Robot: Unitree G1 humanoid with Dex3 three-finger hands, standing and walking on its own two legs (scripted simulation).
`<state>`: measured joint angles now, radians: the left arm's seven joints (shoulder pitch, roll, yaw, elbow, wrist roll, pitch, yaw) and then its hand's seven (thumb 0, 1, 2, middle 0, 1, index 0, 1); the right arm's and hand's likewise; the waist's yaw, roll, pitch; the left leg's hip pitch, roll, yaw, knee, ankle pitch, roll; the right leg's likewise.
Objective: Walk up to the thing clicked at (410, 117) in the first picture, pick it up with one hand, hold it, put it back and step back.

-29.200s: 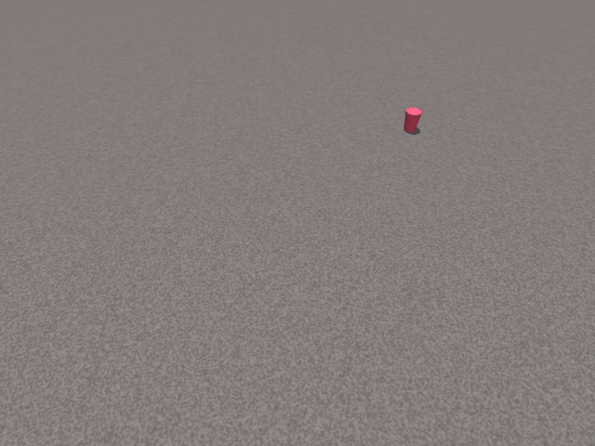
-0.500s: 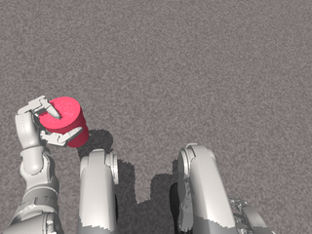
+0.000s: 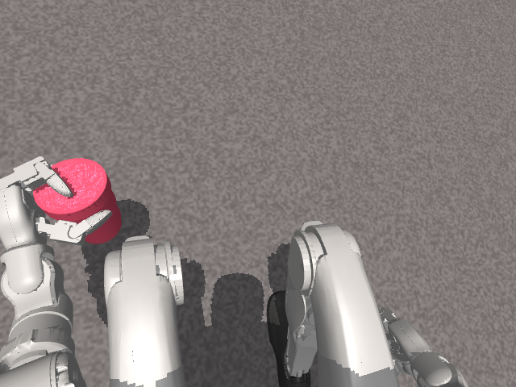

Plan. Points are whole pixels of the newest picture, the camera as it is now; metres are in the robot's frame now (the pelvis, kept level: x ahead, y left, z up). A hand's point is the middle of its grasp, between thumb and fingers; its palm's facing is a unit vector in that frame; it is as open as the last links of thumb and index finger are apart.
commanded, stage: crouch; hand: left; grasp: from the side
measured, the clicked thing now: (87, 207) +0.39 +0.25 -0.13
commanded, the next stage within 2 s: lower in 0.24 s
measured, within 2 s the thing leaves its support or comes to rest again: neither
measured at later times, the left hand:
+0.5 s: hand (78, 202) +0.40 +0.26 -0.13, palm faces +0.29 -0.96 -0.03, open 7.6 cm
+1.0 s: hand (84, 207) +0.40 +0.27 -0.18, palm faces +0.32 -0.95 -0.03, open 7.6 cm
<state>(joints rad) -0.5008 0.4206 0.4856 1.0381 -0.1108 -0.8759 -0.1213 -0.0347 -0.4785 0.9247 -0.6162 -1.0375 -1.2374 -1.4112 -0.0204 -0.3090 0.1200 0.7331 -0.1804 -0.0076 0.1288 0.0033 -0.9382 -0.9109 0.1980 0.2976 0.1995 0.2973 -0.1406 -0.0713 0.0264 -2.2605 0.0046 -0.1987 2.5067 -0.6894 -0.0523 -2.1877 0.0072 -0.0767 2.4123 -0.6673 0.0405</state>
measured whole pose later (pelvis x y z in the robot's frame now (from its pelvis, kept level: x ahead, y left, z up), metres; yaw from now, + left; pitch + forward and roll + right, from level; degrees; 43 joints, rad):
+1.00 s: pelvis -0.01 +0.01 -0.03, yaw -6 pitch +14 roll -14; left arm -0.53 0.67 0.53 1.32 -0.08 -1.09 0.02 -0.04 -0.48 0.93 -0.61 -1.04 -1.24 -1.41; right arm -0.17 -0.36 0.38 0.64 -0.33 -0.01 0.18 0.00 -0.95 -0.91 0.20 0.30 0.20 0.30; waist -0.22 -0.22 0.25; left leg -2.23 -0.01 -0.34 2.66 -0.70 -0.05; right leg -2.10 0.05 -0.18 2.45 -0.63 0.07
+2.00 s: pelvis -0.02 +0.03 -0.03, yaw -8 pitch +10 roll -18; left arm -0.53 0.74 0.51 1.38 -0.06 -1.18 0.08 -0.01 -0.61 0.10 -0.19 -0.10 -0.18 -0.11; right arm -0.17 -0.36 0.47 0.59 -0.37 -0.02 0.20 0.00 -0.92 -0.90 0.20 0.30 0.20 0.30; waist -0.21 -0.28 0.29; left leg -2.20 0.00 -0.39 2.69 -0.70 -0.01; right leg -2.04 0.08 -0.23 2.41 -0.61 0.07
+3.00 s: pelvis +0.01 -0.01 +0.18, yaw +5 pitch +31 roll -3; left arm -0.02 0.41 0.25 0.39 0.03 -0.03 0.05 -0.01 -0.57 0.04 -0.06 -0.05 -0.05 -0.05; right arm 0.08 -0.25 -0.01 0.53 0.05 0.11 -0.03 0.01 -0.90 -0.90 0.20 0.30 0.20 0.30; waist -0.03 0.01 -0.16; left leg -1.81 0.05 -0.08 1.92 -0.66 -0.03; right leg -1.78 -0.01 -0.03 1.88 -0.65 0.02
